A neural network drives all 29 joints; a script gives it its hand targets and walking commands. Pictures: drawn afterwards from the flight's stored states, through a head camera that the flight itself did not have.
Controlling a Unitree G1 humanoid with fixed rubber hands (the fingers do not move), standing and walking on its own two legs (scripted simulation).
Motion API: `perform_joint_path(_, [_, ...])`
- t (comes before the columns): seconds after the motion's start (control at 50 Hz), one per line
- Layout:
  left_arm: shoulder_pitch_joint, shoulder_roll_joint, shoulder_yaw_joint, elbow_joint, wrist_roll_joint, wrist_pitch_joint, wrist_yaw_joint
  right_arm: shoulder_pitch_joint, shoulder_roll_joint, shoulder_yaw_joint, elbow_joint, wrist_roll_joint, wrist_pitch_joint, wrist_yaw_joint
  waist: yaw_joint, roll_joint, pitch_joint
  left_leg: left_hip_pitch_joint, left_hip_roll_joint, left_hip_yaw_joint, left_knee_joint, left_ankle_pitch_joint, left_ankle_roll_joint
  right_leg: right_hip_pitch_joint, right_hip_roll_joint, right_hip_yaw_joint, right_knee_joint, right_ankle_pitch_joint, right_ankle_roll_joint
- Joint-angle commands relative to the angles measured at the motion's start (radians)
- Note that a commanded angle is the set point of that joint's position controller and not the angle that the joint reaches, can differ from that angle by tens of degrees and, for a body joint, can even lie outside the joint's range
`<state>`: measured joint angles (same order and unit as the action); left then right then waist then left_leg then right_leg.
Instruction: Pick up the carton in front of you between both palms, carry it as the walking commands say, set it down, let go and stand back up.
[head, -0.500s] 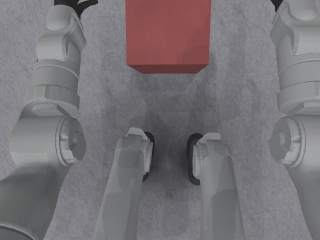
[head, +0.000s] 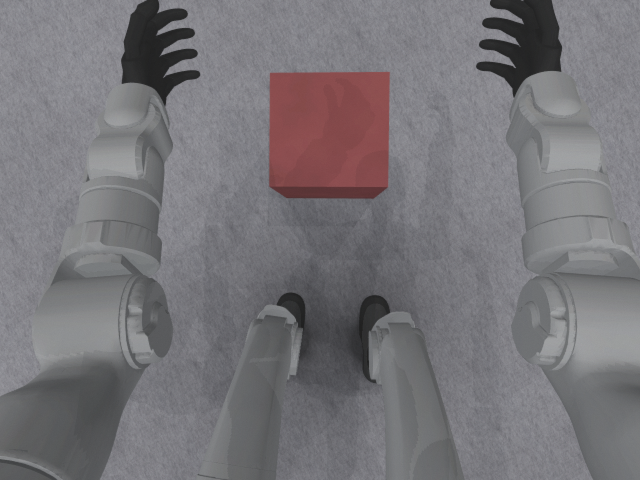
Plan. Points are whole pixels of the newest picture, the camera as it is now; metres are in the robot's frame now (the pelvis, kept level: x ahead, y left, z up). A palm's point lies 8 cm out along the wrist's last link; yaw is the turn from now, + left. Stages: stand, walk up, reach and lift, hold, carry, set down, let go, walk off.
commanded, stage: let go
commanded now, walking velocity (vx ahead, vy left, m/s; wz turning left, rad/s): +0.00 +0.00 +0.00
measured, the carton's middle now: (329, 145) +0.54 +0.03 -0.50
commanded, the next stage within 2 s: stand in 1.28 s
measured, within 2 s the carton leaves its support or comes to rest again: neither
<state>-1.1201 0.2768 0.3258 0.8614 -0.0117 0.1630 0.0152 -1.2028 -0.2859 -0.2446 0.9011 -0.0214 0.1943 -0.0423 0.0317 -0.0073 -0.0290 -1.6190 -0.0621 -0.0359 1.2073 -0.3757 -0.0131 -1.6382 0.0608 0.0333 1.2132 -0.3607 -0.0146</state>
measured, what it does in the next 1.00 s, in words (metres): rises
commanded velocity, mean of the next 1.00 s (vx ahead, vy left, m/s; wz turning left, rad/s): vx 0.00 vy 0.00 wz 0.00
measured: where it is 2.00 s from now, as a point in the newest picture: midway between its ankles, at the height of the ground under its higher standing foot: (329, 351)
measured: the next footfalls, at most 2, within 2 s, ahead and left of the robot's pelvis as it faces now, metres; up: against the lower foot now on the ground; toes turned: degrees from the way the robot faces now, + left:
none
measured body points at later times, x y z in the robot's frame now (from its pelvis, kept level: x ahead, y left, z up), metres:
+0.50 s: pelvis +0.06 +0.02 +0.11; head +0.23 +0.01 +0.53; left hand +0.36 +0.25 +0.01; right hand +0.37 -0.20 +0.00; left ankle +0.07 +0.12 -0.59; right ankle +0.07 -0.10 -0.59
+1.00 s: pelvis +0.10 +0.01 +0.15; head +0.12 +0.01 +0.60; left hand +0.27 +0.24 +0.07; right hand +0.26 -0.23 +0.07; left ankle +0.07 +0.12 -0.59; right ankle +0.07 -0.10 -0.59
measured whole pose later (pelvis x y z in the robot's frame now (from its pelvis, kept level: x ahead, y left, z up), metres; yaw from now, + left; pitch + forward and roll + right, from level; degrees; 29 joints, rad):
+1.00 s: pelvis +0.10 +0.01 +0.15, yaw -1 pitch +0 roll +0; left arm 0.26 0.21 0.04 0.41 0.01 0.07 -0.07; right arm 0.24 -0.21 -0.03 0.44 -0.01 0.06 0.06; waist -0.01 0.01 0.04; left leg -0.15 -0.04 -0.06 0.41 -0.27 0.02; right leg -0.16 0.04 0.06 0.41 -0.25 -0.01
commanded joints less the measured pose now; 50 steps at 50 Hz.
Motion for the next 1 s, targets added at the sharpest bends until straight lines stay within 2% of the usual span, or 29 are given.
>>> perform_joint_path(0.0, [0.013, 0.148, 0.015, -0.112, 0.06, -0.033, -0.042, 0.029, -0.005, 0.003, -0.111, -0.047, -0.024, -0.017, 0.003, -0.067, -1.051, 0.621, -0.021, 0.041, -0.181, 0.444, 0.009, 0.831, 0.009, 0.014, -0.185, 0.474, 0.05])
perform_joint_path(0.02, [0.073, 0.101, 0.01, -0.165, 0.084, -0.04, -0.052, 0.057, -0.073, -0.006, -0.175, -0.046, -0.031, -0.019, 0.064, 0.027, -1.049, 0.631, -0.013, 0.072, -0.181, 0.449, -0.008, 0.85, -0.008, 0.033, -0.224, 0.449, 0.039])
perform_joint_path(0.04, [0.072, 0.106, -0.009, -0.155, 0.089, -0.035, -0.056, 0.151, -0.04, -0.039, -0.139, -0.083, -0.032, -0.016, -0.034, -0.016, -1.022, 0.683, -0.008, 0.048, -0.248, 0.42, -0.007, 0.866, 0.015, -0.019, -0.238, 0.42, 0.042])
perform_joint_path(0.08, [0.212, 0.136, -0.015, -0.188, 0.12, -0.059, -0.072, 0.218, 0.019, 0.0, -0.282, -0.057, -0.055, -0.021, 0.046, 0.02, -0.967, 0.812, -0.004, 0.027, -0.251, 0.505, 0.007, 0.768, 0.006, -0.003, -0.278, 0.392, 0.051])
perform_joint_path(0.1, [0.25, 0.082, -0.029, -0.229, 0.092, -0.062, -0.084, 0.267, 0.011, 0.029, -0.341, -0.066, -0.064, -0.015, -0.002, 0.004, -1.007, 0.804, -0.003, 0.049, -0.26, 0.476, -0.007, 0.913, 0.007, -0.002, -0.294, 0.425, 0.037])
perform_joint_path(0.12, [0.26, 0.081, -0.041, -0.219, 0.125, -0.061, -0.084, 0.299, -0.007, 0.005, -0.263, -0.044, -0.059, -0.013, 0.04, 0.057, -0.875, 0.754, 0.012, 0.033, -0.299, 0.448, -0.002, 0.841, -0.009, 0.016, -0.331, 0.408, 0.034])
perform_joint_path(0.14, [0.319, 0.045, -0.083, -0.232, 0.081, -0.069, -0.088, 0.345, -0.011, 0.006, -0.286, -0.059, -0.069, -0.01, -0.022, 0.021, -0.861, 0.796, 0.002, 0.028, -0.335, 0.419, -0.009, 0.926, -0.003, 0.003, -0.348, 0.436, 0.034])
perform_joint_path(0.18, [0.386, 0.108, -0.075, -0.267, 0.062, -0.092, -0.086, 0.419, 0.031, 0.028, -0.389, -0.057, -0.097, 0.008, -0.012, -0.055, -0.869, 0.86, 0.012, -0.004, -0.369, 0.435, 0.011, 0.9, -0.003, -0.018, -0.356, 0.367, 0.044])
perform_joint_path(0.2, [0.404, 0.078, -0.106, -0.279, 0.062, -0.096, -0.086, 0.446, 0.067, 0.076, -0.375, -0.013, -0.103, 0.012, 0.019, 0.005, -0.828, 0.852, 0.004, 0.015, -0.372, 0.4, 0.005, 0.933, -0.012, -0.004, -0.385, 0.321, 0.032])
perform_joint_path(0.22, [0.43, 0.123, -0.086, -0.274, 0.061, -0.098, -0.081, 0.499, 0.045, 0.064, -0.412, -0.042, -0.108, 0.013, -0.048, -0.021, -0.831, 0.924, 0.019, -0.007, -0.382, 0.455, 0.004, 0.944, -0.012, -0.009, -0.393, 0.372, 0.032])
perform_joint_path(0.28, [0.605, 0.062, -0.106, -0.289, 0.038, -0.12, -0.077, 0.638, 0.035, 0.063, -0.386, -0.048, -0.12, 0.03, 0.032, -0.011, -0.703, 0.968, 0.013, 0.012, -0.433, 0.339, 0.004, 1.015, -0.023, 0.005, -0.45, 0.252, 0.032])
perform_joint_path(0.32, [0.736, -0.003, -0.152, -0.257, 0.016, -0.119, -0.088, 0.69, 0.036, 0.084, -0.4, -0.041, -0.133, 0.041, 0.03, 0.0, -0.612, 0.997, 0.017, 0.011, -0.475, 0.317, 0.004, 1.007, -0.026, -0.011, -0.494, 0.232, 0.028])
perform_joint_path(0.34, [0.679, 0.033, -0.131, -0.307, 0.05, -0.121, -0.08, 0.745, 0.027, 0.049, -0.363, -0.046, -0.143, 0.041, -0.02, 0.014, -0.579, 1.01, 0.018, -0.004, -0.496, 0.331, 0.008, 1.007, -0.031, 0.008, -0.513, 0.27, 0.023])
perform_joint_path(0.36, [0.81, 0.004, -0.151, -0.308, 0.032, -0.128, -0.082, 0.812, 0.026, 0.063, -0.407, -0.029, -0.153, 0.047, 0.027, 0.04, -0.601, 1.13, 0.029, -0.017, -0.52, 0.395, 0.002, 1.025, -0.019, -0.027, -0.508, 0.276, 0.029])
perform_joint_path(0.38, [0.822, 0.035, -0.164, -0.301, 0.032, -0.139, -0.077, 0.859, 0.038, 0.085, -0.398, -0.02, -0.165, 0.051, -0.028, 0.006, -0.595, 1.148, 0.037, -0.031, -0.508, 0.459, 0.0, 1.016, -0.01, -0.03, -0.52, 0.302, 0.032])
perform_joint_path(0.4, [0.876, 0.004, -0.15, -0.326, 0.023, -0.15, -0.074, 0.909, 0.034, 0.096, -0.415, -0.025, -0.179, 0.053, 0.019, 0.02, -0.575, 1.163, 0.035, -0.029, -0.515, 0.516, -0.007, 1.032, -0.024, -0.003, -0.555, 0.337, 0.017])
perform_joint_path(0.42, [0.92, -0.013, -0.198, -0.334, 0.014, -0.168, -0.072, 0.947, 0.015, 0.055, -0.374, -0.041, -0.186, 0.053, -0.017, 0.012, -0.536, 1.158, 0.046, -0.032, -0.55, 0.497, -0.008, 1.096, -0.025, -0.003, -0.548, 0.381, 0.02])
perform_joint_path(0.44, [0.923, 0.02, -0.193, -0.36, 0.002, -0.178, -0.075, 0.989, 0.055, 0.061, -0.368, -0.03, -0.193, 0.062, 0.016, 0.004, -0.509, 1.2, 0.054, -0.049, -0.578, 0.483, -0.002, 1.086, -0.023, -0.009, -0.552, 0.327, 0.026])
perform_joint_path(0.54, [1.094, 0.018, -0.226, -0.451, 0.014, -0.189, -0.076, 1.131, 0.015, 0.1, -0.463, -0.018, -0.216, 0.071, -0.038, 0.024, -0.411, 1.345, 0.049, -0.039, -0.633, 0.451, -0.001, 1.201, -0.022, -0.024, -0.63, 0.313, 0.011])
perform_joint_path(0.56, [1.117, 0.029, -0.202, -0.392, 0.02, -0.185, -0.063, 1.108, 0.051, 0.15, -0.442, 0.006, -0.209, 0.07, 0.021, 0.028, -0.309, 1.32, 0.064, -0.054, -0.672, 0.502, 0.008, 1.205, -0.035, -0.004, -0.675, 0.332, 0.004])
perform_joint_path(0.58, [1.113, 0.008, -0.212, -0.414, 0.016, -0.185, -0.062, 1.167, 0.008, 0.121, -0.482, -0.028, -0.214, 0.065, -0.051, -0.031, -0.34, 1.338, 0.052, -0.038, -0.661, 0.451, 0.01, 1.308, -0.034, 0.004, -0.694, 0.355, 0.009])
perform_joint_path(0.6, [1.209, 0.038, -0.202, -0.48, 0.034, -0.19, -0.071, 1.236, 0.01, 0.144, -0.459, 0.005, -0.211, 0.069, 0.019, 0.057, -0.277, 1.357, 0.035, -0.015, -0.677, 0.442, 0.004, 1.312, -0.044, 0.013, -0.709, 0.361, 0.019])
perform_joint_path(0.64, [1.22, -0.009, -0.274, -0.486, -0.005, -0.201, -0.072, 1.275, 0.031, 0.162, -0.451, 0.02, -0.221, 0.077, -0.031, 0.023, -0.312, 1.393, 0.044, -0.024, -0.694, 0.569, 0.0, 1.367, -0.037, 0.025, -0.719, 0.516, 0.016])
perform_joint_path(0.7, [1.378, 0.003, -0.263, -0.508, 0.004, -0.183, -0.073, 1.347, -0.023, 0.14, -0.521, -0.018, -0.206, 0.086, -0.026, -0.003, -0.231, 1.486, 0.045, -0.016, -0.749, 0.525, 0.004, 1.425, -0.018, 0.004, -0.754, 0.458, 0.02])
perform_joint_path(0.72, [1.324, 0.026, -0.255, -0.521, 0.023, -0.179, -0.075, 1.346, 0.021, 0.177, -0.502, 0.002, -0.198, 0.089, -0.016, 0.057, -0.184, 1.468, 0.041, -0.018, -0.768, 0.48, 0.005, 1.456, -0.036, 0.017, -0.773, 0.437, 0.018])
perform_joint_path(0.74, [1.341, 0.024, -0.259, -0.527, 0.006, -0.171, -0.076, 1.362, -0.002, 0.151, -0.522, 0.006, -0.197, 0.089, -0.05, 0.028, -0.171, 1.479, 0.043, -0.011, -0.777, 0.511, -0.005, 1.454, -0.041, 0.019, -0.795, 0.483, 0.017])
perform_joint_path(0.8, [1.368, -0.012, -0.25, -0.542, 0.029, -0.146, -0.081, 1.408, 0.009, 0.19, -0.497, 0.008, -0.168, 0.105, -0.015, 0.031, -0.032, 1.477, 0.028, 0.019, -0.822, 0.379, -0.011, 1.497, -0.037, 0.016, -0.841, 0.358, 0.025])
perform_joint_path(0.82, [1.318, 0.022, -0.24, -0.568, 0.035, -0.137, -0.079, 1.382, -0.005, 0.156, -0.548, -0.007, -0.167, 0.107, -0.059, -0.02, -0.029, 1.505, 0.031, 0.0, -0.827, 0.396, -0.001, 1.465, -0.034, 0.001, -0.835, 0.406, 0.028])
perform_joint_path(0.98, [1.351, 0.019, -0.269, -0.518, 0.017, -0.072, -0.089, 1.373, -0.036, 0.179, -0.593, 0.002, -0.107, 0.107, -0.02, -0.015, 0.057, 1.48, 0.026, 0.024, -0.824, 0.277, 0.006, 1.521, -0.03, 0.003, -0.841, 0.285, 0.025])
